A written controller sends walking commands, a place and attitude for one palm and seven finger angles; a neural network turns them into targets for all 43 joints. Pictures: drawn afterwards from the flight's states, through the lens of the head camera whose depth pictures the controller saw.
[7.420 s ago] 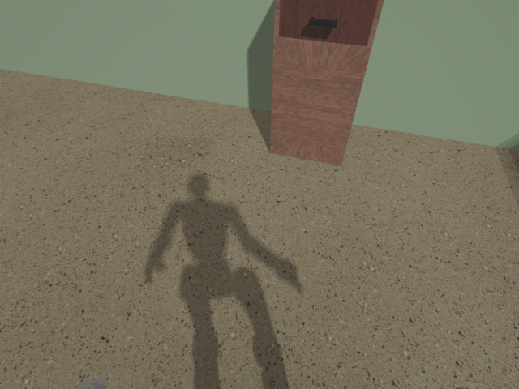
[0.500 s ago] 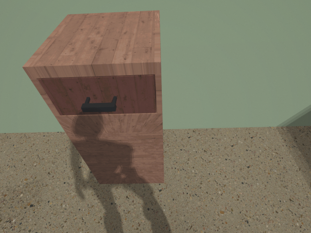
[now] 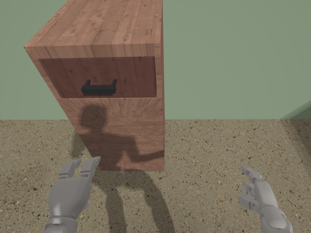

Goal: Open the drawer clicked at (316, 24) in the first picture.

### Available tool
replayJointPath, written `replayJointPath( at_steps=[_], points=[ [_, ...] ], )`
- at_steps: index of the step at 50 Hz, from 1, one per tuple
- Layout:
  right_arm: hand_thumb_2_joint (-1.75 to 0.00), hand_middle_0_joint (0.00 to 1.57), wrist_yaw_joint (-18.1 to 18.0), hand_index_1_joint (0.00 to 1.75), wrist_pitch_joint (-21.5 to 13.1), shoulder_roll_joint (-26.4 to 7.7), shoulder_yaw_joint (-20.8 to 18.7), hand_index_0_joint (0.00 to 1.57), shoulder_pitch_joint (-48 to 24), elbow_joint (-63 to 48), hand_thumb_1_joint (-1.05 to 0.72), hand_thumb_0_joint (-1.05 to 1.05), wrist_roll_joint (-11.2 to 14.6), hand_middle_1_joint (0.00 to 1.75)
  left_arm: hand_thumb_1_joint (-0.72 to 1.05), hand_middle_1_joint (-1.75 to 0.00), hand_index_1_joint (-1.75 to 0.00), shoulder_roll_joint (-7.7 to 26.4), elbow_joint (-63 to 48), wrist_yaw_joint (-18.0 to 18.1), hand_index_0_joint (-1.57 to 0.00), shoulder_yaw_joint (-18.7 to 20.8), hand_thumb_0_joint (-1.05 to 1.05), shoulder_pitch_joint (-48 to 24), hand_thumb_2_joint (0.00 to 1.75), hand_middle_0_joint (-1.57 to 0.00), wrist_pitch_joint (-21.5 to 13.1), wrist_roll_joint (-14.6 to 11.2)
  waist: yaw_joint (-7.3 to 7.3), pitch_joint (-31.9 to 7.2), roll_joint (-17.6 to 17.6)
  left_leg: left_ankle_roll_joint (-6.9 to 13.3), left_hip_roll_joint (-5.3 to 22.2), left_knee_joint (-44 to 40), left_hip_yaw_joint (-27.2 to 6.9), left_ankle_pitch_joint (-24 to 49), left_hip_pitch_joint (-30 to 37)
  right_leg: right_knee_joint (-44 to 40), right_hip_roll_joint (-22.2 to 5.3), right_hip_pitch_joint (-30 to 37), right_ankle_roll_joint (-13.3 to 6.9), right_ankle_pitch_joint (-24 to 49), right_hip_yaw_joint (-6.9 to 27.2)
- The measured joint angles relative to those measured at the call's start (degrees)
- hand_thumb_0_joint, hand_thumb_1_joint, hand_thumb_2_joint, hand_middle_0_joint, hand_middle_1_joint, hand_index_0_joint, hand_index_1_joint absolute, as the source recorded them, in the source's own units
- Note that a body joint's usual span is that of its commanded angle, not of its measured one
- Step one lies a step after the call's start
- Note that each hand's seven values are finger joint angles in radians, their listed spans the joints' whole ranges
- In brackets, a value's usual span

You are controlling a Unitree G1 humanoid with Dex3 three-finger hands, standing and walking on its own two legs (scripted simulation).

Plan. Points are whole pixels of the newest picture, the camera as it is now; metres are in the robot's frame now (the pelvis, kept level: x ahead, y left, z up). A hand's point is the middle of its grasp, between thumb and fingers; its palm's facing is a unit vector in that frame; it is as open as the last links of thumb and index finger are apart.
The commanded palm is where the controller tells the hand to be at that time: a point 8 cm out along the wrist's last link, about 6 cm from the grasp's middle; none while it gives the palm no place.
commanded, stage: raise the hand with hooked fingers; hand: left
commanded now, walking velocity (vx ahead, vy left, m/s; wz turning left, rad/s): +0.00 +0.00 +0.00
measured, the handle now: (100, 85) +0.56 +0.28 +0.04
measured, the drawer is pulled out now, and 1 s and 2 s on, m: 0.00 0.00 0.00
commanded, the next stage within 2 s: move the hooked fingers above the handle in 1.52 s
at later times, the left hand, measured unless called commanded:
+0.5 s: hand (67, 168) +0.24 +0.26 +0.05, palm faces +0.02 -0.09 -1.00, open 11.3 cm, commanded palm +0.22 +0.26 +0.11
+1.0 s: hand (53, 126) +0.31 +0.28 +0.14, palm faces +0.09 -0.05 -0.99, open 13.7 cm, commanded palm +0.28 +0.28 +0.20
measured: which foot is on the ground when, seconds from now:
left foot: down 0.00-1.00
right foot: down 0.00-1.00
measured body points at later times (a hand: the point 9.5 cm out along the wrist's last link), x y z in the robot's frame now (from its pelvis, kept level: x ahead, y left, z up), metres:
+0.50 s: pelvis +0.00 +0.02 +0.02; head +0.03 -0.01 +0.46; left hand +0.24 +0.26 +0.10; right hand +0.18 -0.19 -0.10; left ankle -0.03 +0.15 -0.71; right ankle +0.06 -0.11 -0.71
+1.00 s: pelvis +0.03 +0.02 +0.03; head +0.03 -0.02 +0.48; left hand +0.30 +0.28 +0.19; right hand +0.27 -0.17 -0.06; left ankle -0.03 +0.15 -0.71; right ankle +0.06 -0.11 -0.71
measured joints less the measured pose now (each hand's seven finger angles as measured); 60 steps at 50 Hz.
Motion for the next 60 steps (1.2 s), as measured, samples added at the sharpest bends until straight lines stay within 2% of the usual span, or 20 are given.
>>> replayJointPath(
  at_steps=[2,7,12,17,20,23,29,34,39,44,53,60],
  points=[
    [-0.90,0.20,-0.3,0.30,1.2,0.1,-0.2,0.20,-0.9,-1.0,-0.91,0.00,0.0,0.30,0.60,-0.49,-0.48,-0.2,0.2,1.2,-0.22,-0.8,0.00,0.7,0.77,-0.22,0.4,1.5,1.02,0.5,-0.6,0.1,-0.1,1.4,-0.8,-0.3,-1.2,1.0,-0.3,-0.7,0.0,-0.4,-0.7],
    [-0.90,0.20,-1.7,0.30,2.1,2.5,0.8,0.20,-1.4,-0.4,-0.91,0.00,-1.1,0.30,0.48,-0.57,-0.56,1.2,1.4,2.5,-0.24,-1.0,0.00,-1.9,0.72,-0.24,2.0,2.2,2.15,1.7,-0.6,-0.1,-0.1,4.4,-3.4,-1.2,-2.7,2.3,-0.8,-0.4,-0.2,-1.2,-3.1],
    [-0.90,0.20,-2.4,0.30,2.5,5.9,3.6,0.20,-0.2,2.2,-0.91,0.00,-1.2,0.30,0.35,-0.64,-0.64,3.1,2.4,0.5,-0.26,-0.4,0.00,-8.5,0.67,-0.26,4.4,-0.3,1.01,2.8,1.5,-0.3,0.0,4.7,-4.7,-1.5,-0.8,1.1,-0.9,2.7,0.1,-1.1,-4.4],
    [-0.90,0.21,-2.7,0.30,3.3,7.6,5.9,0.20,3.2,4.4,-0.91,0.01,-0.3,0.30,0.24,-0.72,-0.71,3.5,1.6,-5.0,-0.26,0.3,0.00,-12.4,0.62,-0.27,7.3,-3.0,-0.30,3.4,3.1,0.1,-0.2,0.1,-3.9,0.2,3.6,-3.4,-0.8,6.9,0.6,0.7,-3.8],
    [-0.90,0.21,-2.6,0.30,3.6,7.1,6.1,0.20,5.4,5.1,-0.91,0.01,0.0,0.30,0.18,-0.76,-0.75,3.6,0.0,-8.1,-0.27,0.4,0.00,-12.4,0.59,-0.27,7.3,-3.7,-0.75,3.9,3.5,0.6,-0.4,-2.8,-3.2,1.2,5.9,-5.9,-0.8,8.8,1.0,1.7,-3.1],
    [-0.90,0.21,-2.6,0.30,3.6,5.9,5.5,0.20,7.1,5.7,-0.91,0.01,0.0,0.30,0.11,-0.81,-0.80,4.0,-1.5,-9.7,-0.27,0.4,0.00,-11.8,0.56,-0.27,6.0,-3.8,-0.86,4.6,3.7,0.9,-0.7,-4.9,-2.7,2.0,7.6,-7.7,-0.9,10.3,1.3,2.4,-2.7],
    [-0.90,0.21,-2.9,0.30,3.3,3.1,3.0,0.20,8.0,6.9,-0.91,0.01,0.3,0.30,-0.03,-0.90,-0.89,5.1,-3.2,-9.2,-0.28,0.9,0.00,-11.9,0.50,-0.28,4.4,-3.9,-0.56,5.3,3.9,1.3,-1.1,-7.3,-2.6,2.6,9.7,-9.8,-1.2,12.4,1.7,2.9,-2.6],
    [-0.90,0.21,-3.2,0.30,3.2,1.9,1.9,0.20,6.5,7.4,-0.91,0.01,1.0,0.30,-0.15,-0.97,-0.96,6.1,-3.4,-9.8,-0.29,1.3,0.00,-14.7,0.45,-0.29,6.0,-5.0,-0.11,5.3,4.1,1.4,-1.3,-9.2,-2.8,3.2,11.6,-11.5,-1.4,14.3,1.9,3.2,-2.9],
    [-0.90,0.20,-3.4,0.30,3.5,1.9,2.3,0.20,4.0,6.8,-0.91,0.01,1.7,0.30,-0.26,-1.05,-1.04,6.9,-3.4,-13.5,-0.30,0.7,0.00,-18.6,0.40,-0.30,8.2,-6.0,0.40,5.3,4.5,1.4,-1.4,-11.9,-3.1,4.1,14.1,-13.8,-1.4,16.8,2.0,3.8,-3.3],
    [-0.90,0.20,-3.4,0.30,4.2,2.6,3.6,0.20,1.8,6.0,-0.91,0.01,2.1,0.30,-0.37,-1.12,-1.11,8.1,-3.5,-17.6,-0.31,0.1,0.00,-22.1,0.36,-0.31,8.8,-6.8,0.88,5.4,4.9,1.3,-1.2,-14.3,-3.5,5.0,16.5,-16.1,-1.2,19.3,1.9,4.4,-3.8],
    [-0.90,0.21,-3.1,0.30,5.6,3.4,5.1,0.20,1.2,5.8,-0.91,0.01,2.6,0.30,-0.47,-1.19,-1.18,10.9,-2.4,-23.6,-0.31,1.1,0.00,-28.5,0.31,-0.32,8.0,-8.8,1.39,5.7,5.5,1.1,-0.9,-17.1,-4.4,6.1,18.8,-19.4,-0.9,22.2,1.8,5.4,-4.8],
    [-0.90,0.21,-2.7,0.30,6.4,2.7,5.0,0.20,2.9,6.6,-0.91,0.01,3.0,0.30,-0.49,-1.20,-1.19,12.8,-0.6,-27.0,-0.31,2.5,0.00,-32.6,0.30,-0.32,7.1,-10.5,0.97,5.9,5.9,1.2,-0.9,-18.5,-4.5,6.9,19.2,-21.0,-1.0,22.8,1.9,6.3,-5.0]
  ],
)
